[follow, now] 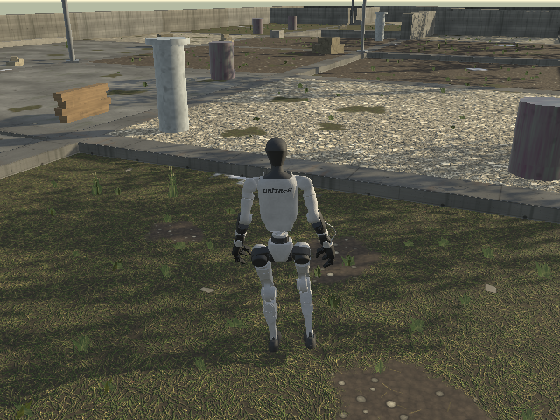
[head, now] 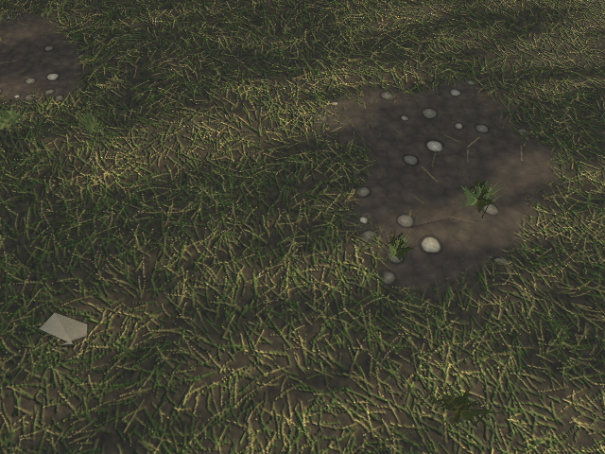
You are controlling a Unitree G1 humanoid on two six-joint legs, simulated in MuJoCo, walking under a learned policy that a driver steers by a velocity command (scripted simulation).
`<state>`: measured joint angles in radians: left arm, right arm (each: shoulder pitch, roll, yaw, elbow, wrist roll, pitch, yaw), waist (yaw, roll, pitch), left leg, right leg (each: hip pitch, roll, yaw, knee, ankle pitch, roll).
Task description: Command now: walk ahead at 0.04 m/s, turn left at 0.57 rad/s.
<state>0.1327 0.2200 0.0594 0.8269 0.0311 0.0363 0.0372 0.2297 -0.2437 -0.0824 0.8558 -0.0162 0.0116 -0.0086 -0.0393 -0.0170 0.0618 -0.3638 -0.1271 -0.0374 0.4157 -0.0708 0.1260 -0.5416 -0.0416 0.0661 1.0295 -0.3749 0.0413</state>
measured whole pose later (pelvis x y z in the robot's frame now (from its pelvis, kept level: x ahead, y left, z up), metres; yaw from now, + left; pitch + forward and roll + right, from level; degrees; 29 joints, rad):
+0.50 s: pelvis +0.00 -0.06 +0.01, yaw +18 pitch +1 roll +1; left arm 0.22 0.25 0.04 0.73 0.03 0.01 0.04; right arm 0.22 -0.32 -0.11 0.80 -0.03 0.07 0.04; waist 0.00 0.06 0.03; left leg -0.51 -0.08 -0.08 1.11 -0.39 -0.05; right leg -0.18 0.00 -0.06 0.40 -0.24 -0.04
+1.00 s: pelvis +0.09 +0.02 +0.01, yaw +24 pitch +1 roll +1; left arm 0.23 0.29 0.06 0.79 0.04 -0.01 -0.06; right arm 0.40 -0.24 -0.02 0.89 -0.01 -0.06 0.01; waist -0.01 -0.06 0.01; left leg 0.06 -0.07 -0.02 0.19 -0.26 0.07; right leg -0.62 -0.09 -0.04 0.93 -0.19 -0.01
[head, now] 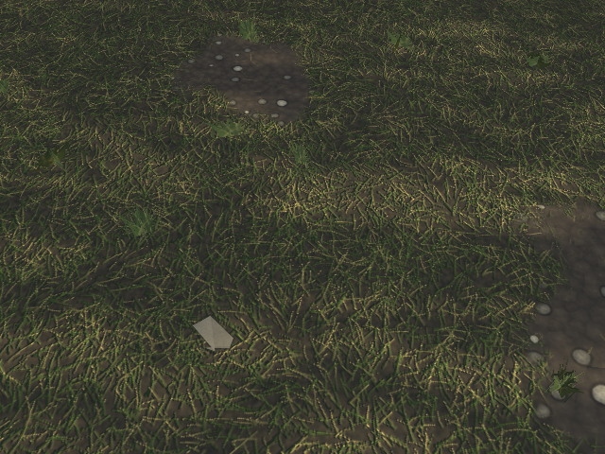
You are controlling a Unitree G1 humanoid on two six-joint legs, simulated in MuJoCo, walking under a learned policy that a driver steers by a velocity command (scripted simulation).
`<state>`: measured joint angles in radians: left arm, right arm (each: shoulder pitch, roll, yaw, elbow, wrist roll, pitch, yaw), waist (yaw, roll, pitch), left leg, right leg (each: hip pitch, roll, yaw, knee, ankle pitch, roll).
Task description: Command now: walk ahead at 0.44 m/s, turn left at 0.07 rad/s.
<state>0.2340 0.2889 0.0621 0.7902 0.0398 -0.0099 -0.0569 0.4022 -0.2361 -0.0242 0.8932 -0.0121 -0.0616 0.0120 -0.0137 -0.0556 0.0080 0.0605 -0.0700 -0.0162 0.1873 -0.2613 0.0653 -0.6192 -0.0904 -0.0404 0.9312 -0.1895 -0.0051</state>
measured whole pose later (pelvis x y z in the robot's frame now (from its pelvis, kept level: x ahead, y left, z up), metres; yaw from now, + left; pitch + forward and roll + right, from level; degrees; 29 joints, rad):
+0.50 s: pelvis +0.26 -0.05 +0.00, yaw +0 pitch +0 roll -1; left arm 0.40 0.22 0.04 0.92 0.01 -0.08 -0.02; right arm 0.18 -0.26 -0.02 0.87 -0.04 -0.03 0.04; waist 0.02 0.04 0.03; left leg -0.63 0.11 0.00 0.95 -0.12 0.03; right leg -0.07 0.08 -0.09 0.23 -0.18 -0.10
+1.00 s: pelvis +0.55 +0.00 +0.00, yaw -8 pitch +0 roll +1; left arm 0.25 0.26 0.06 0.91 0.03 -0.01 -0.03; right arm 0.32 -0.23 -0.04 0.94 -0.02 -0.10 0.00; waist 0.00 -0.04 0.04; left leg -0.11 -0.03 0.19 0.30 -0.19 0.07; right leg -0.58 -0.08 0.01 1.10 -0.20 -0.06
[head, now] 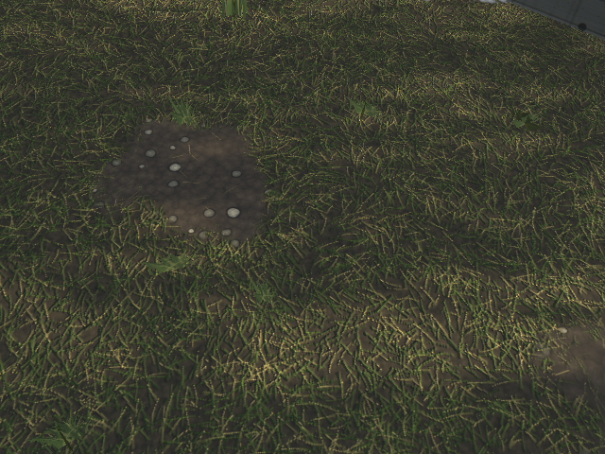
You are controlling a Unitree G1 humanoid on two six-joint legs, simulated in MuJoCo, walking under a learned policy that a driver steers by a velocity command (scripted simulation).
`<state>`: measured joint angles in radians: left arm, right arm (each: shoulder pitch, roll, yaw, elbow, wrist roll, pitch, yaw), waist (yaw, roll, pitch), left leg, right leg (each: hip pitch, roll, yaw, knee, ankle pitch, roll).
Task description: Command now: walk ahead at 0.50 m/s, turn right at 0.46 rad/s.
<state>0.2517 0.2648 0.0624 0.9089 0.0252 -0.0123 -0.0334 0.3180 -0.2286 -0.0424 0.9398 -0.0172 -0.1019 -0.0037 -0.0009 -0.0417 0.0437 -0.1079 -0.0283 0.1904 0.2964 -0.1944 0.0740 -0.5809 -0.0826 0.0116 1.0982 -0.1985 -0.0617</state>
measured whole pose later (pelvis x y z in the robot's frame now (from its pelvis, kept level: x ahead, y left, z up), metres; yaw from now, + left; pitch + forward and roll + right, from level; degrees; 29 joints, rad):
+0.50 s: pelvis +0.26 -0.07 -0.01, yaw -18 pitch +0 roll +0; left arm 0.29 0.27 0.08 0.90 0.00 -0.04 -0.01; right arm 0.16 -0.25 -0.04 0.81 -0.04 -0.05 0.01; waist 0.01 0.02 0.07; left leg -0.55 0.12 -0.02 1.12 -0.30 -0.03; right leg -0.20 0.15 -0.01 0.38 -0.18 -0.15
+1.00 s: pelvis +0.50 -0.10 -0.01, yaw -36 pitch +0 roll +0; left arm 0.26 0.32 0.08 0.79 0.02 0.03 -0.01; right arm 0.13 -0.24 -0.01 0.73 -0.02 -0.04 -0.02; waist 0.03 -0.04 0.10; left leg -0.36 0.01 0.09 0.47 -0.12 0.04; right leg -0.46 0.07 0.05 1.22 -0.45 0.01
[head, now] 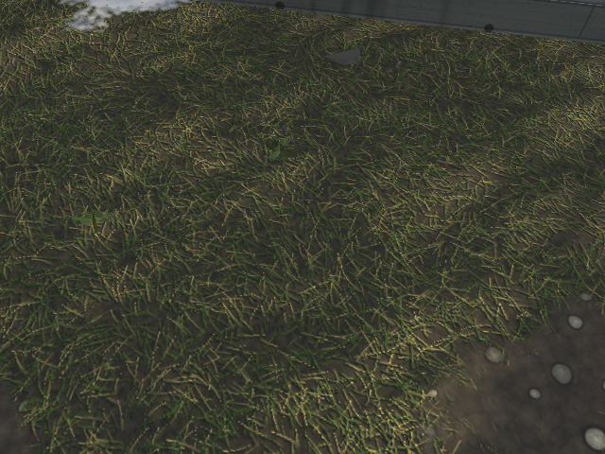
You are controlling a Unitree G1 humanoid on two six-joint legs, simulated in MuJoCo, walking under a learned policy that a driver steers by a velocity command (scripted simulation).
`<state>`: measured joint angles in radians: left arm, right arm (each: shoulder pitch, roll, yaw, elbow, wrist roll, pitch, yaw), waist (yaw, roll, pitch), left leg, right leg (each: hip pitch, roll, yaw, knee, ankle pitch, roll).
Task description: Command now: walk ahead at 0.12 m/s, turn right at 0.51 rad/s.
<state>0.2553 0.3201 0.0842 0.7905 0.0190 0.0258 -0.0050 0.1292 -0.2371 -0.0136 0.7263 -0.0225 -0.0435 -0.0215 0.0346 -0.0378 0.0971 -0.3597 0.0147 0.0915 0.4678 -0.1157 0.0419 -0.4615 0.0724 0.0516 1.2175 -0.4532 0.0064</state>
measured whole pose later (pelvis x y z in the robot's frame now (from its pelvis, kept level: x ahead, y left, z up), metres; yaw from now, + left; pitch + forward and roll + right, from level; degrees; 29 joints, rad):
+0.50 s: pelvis +0.02 -0.03 +0.01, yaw -5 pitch +0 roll +0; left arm 0.16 0.19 -0.01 0.80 0.02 0.00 0.02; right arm 0.27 -0.25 -0.03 0.84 -0.01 0.04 -0.02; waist -0.02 0.03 0.01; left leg -0.24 0.02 0.01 0.57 -0.36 -0.01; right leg -0.23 0.05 0.01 0.43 -0.20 -0.05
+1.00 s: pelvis +0.04 -0.03 +0.00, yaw -5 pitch -1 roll +1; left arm 0.29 0.23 0.04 1.01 0.02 -0.03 -0.01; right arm 0.36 -0.23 -0.05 1.02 -0.01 0.01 -0.01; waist 0.00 0.02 -0.02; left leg -0.13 0.01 -0.01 0.45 -0.32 0.02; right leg -0.21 0.03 -0.03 0.51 -0.37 -0.09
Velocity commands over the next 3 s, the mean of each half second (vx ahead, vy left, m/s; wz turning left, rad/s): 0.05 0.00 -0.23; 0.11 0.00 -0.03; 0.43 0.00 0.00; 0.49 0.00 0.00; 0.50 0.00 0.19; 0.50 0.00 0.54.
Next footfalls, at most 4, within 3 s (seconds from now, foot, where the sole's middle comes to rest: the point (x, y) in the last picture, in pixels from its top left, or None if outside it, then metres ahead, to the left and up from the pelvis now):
0.26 right None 0.07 -0.12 -0.77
0.54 left None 0.05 0.10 -0.77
1.46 left None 0.42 0.05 -0.77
2.00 right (373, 329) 0.72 -0.14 -0.77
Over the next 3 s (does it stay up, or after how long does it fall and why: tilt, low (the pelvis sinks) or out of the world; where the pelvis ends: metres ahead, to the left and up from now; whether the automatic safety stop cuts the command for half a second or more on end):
stays up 1.10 -0.01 0.01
